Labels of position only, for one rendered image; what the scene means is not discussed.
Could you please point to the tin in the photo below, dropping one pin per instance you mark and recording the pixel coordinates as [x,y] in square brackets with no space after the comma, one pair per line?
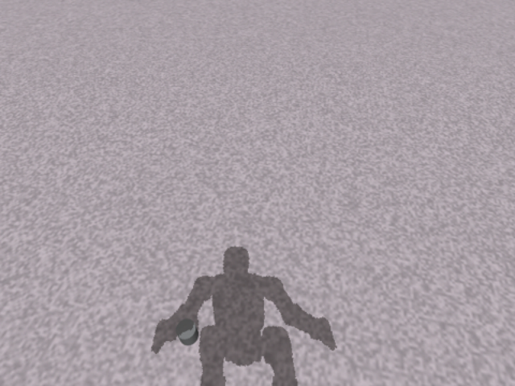
[187,332]

